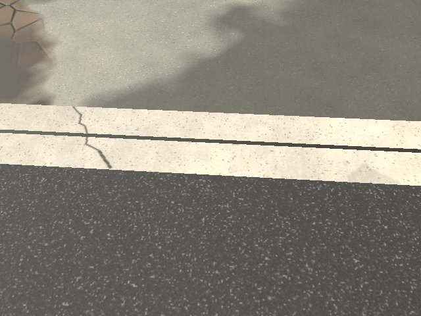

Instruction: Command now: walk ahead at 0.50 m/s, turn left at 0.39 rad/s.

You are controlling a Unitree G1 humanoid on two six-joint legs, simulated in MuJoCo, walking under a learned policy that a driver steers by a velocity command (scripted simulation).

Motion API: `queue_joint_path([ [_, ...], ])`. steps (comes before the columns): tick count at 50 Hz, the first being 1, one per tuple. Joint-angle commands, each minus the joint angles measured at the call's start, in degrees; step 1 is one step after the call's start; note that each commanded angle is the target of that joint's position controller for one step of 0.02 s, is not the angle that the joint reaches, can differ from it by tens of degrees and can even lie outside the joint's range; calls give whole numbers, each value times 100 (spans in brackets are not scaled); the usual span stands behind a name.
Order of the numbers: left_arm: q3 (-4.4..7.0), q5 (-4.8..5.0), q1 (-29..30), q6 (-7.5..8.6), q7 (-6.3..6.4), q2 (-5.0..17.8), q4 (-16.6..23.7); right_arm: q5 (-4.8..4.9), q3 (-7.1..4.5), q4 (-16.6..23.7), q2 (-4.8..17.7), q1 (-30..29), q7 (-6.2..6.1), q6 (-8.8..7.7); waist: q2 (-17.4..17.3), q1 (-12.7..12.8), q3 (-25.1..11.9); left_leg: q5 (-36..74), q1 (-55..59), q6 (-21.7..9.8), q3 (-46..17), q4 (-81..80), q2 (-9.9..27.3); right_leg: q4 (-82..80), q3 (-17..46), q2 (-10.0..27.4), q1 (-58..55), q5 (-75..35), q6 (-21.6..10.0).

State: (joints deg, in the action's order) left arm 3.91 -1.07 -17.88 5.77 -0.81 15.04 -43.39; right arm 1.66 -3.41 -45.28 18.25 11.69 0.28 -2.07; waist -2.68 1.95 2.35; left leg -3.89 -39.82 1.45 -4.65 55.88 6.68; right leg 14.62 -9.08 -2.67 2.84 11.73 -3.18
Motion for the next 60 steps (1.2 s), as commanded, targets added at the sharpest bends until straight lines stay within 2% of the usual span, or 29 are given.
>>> queue_joint_path([
  [1, 186, 20, 467, 120, 76, 786, 358, -42, 23, 354, 92, -170, 101, -77, 500, -75, 255, 947, 340, -33, 142, -997, 28, -902, 207, 1467, 523, -1508, -674],
  [7, 310, 195, 19, -131, 140, 1085, 39, -50, 55, 899, 122, -1005, 329, -84, 414, 171, 439, 276, -125, -426, 584, -1947, -136, -346, -80, 1922, -845, -2500, -555],
  [9, 354, 222, 109, -233, 185, 1262, 55, -47, -34, 990, 290, -791, 357, -46, 619, -54, 77, -325, 461, -645, 947, -1952, -507, 396, -227, 1908, -1073, -4428, -417],
  [11, 349, 272, 254, -324, 218, 1334, 97, -16, -283, 791, 712, 416, 292, 8, 671, -784, -679, -513, 2183, -979, 1163, -2144, -1013, 2208, -404, 1680, -711, -5410, -185],
  [12, 272, 227, 213, -286, 243, 1190, 155, -8, -478, 593, 1111, 1336, 185, 70, 333, -1228, -1190, -282, 3887, -1244, 522, -2356, -834, 3796, -413, 1428, 450, -4136, 71],
  [13, -5, -17, -458, -150, 151, 274, 443, 29, -588, 611, 1775, 1265, 117, 52, -1318, -483, -1616, -897, 5916, -2349, -2658, -2680, 723, 6012, -56, 240, 3167, 1636, 517],
  [14, -17, 147, -38, 83, 72, 616, 497, -27, -462, 839, 1405, 1393, 158, -54, -689, -837, -2597, -1786, 6498, -2784, -4565, -3690, 1257, 6796, 1428, -88, 3914, 2378, 469],
  [15, 76, 377, 625, 201, 22, 981, 676, -80, -374, 799, 1053, 1217, 173, -129, -297, -990, -1786, -1595, 6034, -2394, -3778, -3939, 1128, 6691, 1595, 243, 4391, 1834, 326],
  [16, 35, 345, 789, 266, 47, 916, 748, -49, -331, 815, 899, 886, 167, -172, 117, -745, -1152, -1114, 5196, -2164, -3049, -3924, 879, 6163, 1536, 502, 4323, 1308, 240],
  [17, 49, 179, 825, 277, 96, 905, 700, -41, -273, 875, 708, 497, 155, -179, 347, -489, -747, -380, 4377, -2003, -2458, -3921, 648, 5628, 1488, 696, 4011, 1030, 265],
  [19, 105, 62, 635, 161, 97, 956, 663, -149, -207, 1033, 554, 194, 104, -183, 145, -182, -583, 578, 3510, -1955, -1916, -4122, 378, 5169, 1507, 839, 3326, 718, 373],
  [21, 64, 12, 575, 46, 98, 792, 638, -111, -228, 998, 636, 220, 44, -195, 155, -108, -481, 1147, 3063, -1961, -1527, -4220, 267, 4666, 1351, 840, 3188, 570, 563],
  [27, -113, 62, 1707, 24, 32, 442, 851, -56, -262, 809, 796, 613, -122, -100, -183, -555, -264, 465, 2497, -1436, -814, -4151, -264, 2143, 1090, 423, 2628, -1611, 806],
  [31, -64, 123, 2088, 127, -84, 619, 944, -41, -227, 572, 728, 1019, -112, -80, -267, -743, -176, 78, 3154, -1349, -1257, -3829, 120, 1504, 1212, 391, 2628, -1701, 572],
  [34, 9, 148, 1819, 163, -118, 788, 891, -94, -250, 497, 791, 970, -108, -48, -483, -568, -120, 814, 3783, -1239, -1387, -3512, 457, 1357, 1085, 395, 2608, -996, 217],
  [35, 69, 138, 1448, 173, -103, 876, 788, -92, -239, 506, 771, 866, -105, -36, -484, -337, -260, 1721, 3867, -1140, -1215, -3102, 342, 1171, 919, 268, 2140, -901, 45],
  [36, 166, 108, 789, 185, -83, 1058, 604, -123, -185, 527, 644, 843, -106, -26, -347, -30, -750, 2443, 3780, -998, -897, -2204, 51, 1189, 961, 308, 1185, -1075, -193],
  [37, 233, 56, -93, 186, -88, 1369, 499, -235, -80, 640, 441, 998, -132, -31, 312, 228, -1650, 1435, 2929, -789, -564, -609, -329, 1402, 2158, 1162, -413, -1355, -697],
  [38, 355, 103, -511, 120, -146, 1751, 290, -139, 22, 674, 95, 1706, -106, -116, 2041, -25, -2110, -2040, 736, -262, -20, 1331, -1227, 733, 4802, 2239, -2133, -65, -1673],
  [39, 219, 302, -517, 104, -191, 1219, 296, -103, -15, 702, 520, 1354, -89, -189, 1548, 168, -1781, -2700, -136, -278, -397, 1793, -980, 177, 5591, 2246, -2147, 1364, -1581],
  [40, 138, 277, -151, 68, -167, 946, 376, -30, -90, 845, 760, 585, -62, -246, 998, 268, -923, -2192, -445, -310, -349, 1831, -712, 107, 4814, 2046, -1454, 1314, -1324],
  [41, 110, 178, 49, 24, -148, 912, 442, -89, -56, 957, 670, 153, -56, -313, 503, 229, -557, -1856, -365, -324, -218, 1617, -558, 51, 4244, 1789, -814, 701, -1208],
  [42, 89, 154, 178, -8, -130, 858, 454, -192, -63, 1033, 597, -20, -42, -375, 350, 102, -280, -1618, -285, -281, -175, 1186, -419, -13, 3871, 1596, -354, 21, -1193],
  [45, 53, 158, 211, -40, -48, 768, 448, -270, -39, 1046, 380, 136, -23, -391, 751, -168, -415, -1419, 300, -84, -44, 231, -299, -179, 3221, 1196, 97, -1072, -1184],
  [49, 163, 233, 36, -113, 91, 1081, 338, -255, 76, 1189, 125, -492, -26, -356, 708, -27, -246, -651, 668, 183, 159, -1247, -459, -258, 2735, 993, 767, -1376, -1125],
  [55, 182, 302, -459, -274, 179, 1067, 157, -130, 29, 1346, 241, -1303, 54, -450, 774, 218, -241, 475, 1506, 177, 3, -2618, -800, 158, 3009, 943, 847, -846, -816],
  [57, 207, 296, -404, -307, 190, 1091, 172, -104, -46, 1343, 380, -1218, 53, -485, 888, 85, -236, 176, 1799, 43, -57, -2819, -786, 431, 3308, 1027, 704, -699, -717],
  [59, 169, 272, -267, -333, 184, 928, 226, -125, -168, 1177, 548, -548, 10, -518, 906, -318, -488, 67, 2852, -227, 31, -3194, -692, 1083, 3257, 781, 864, -895, -499],
  [60, 70, 213, -185, -309, 159, 644, 326, -208, -257, 1103, 787, 189, -40, -531, 604, -681, -1098, -177, 4059, -561, -532, -3092, -9, 2275, 2919, 506, 1336, -629, -305],
])
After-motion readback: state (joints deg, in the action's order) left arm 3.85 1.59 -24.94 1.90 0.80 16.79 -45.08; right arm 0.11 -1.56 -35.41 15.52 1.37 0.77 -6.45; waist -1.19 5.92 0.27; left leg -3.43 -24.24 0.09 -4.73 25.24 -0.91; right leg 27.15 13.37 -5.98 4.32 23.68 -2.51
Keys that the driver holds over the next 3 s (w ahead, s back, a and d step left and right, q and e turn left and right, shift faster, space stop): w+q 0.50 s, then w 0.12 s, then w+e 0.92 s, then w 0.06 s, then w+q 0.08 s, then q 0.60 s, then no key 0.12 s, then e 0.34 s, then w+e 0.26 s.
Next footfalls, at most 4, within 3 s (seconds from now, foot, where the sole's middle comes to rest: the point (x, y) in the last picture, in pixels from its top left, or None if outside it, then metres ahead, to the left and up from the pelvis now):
0.24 left None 0.31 0.14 -0.78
0.72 right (222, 272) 0.64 0.03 -0.78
1.20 left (148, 222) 0.82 0.30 -0.78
1.70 right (227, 165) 1.09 0.01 -0.78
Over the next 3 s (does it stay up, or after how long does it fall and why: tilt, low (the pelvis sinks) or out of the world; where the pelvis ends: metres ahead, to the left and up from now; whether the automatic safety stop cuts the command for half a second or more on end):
stays up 1.16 0.11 0.00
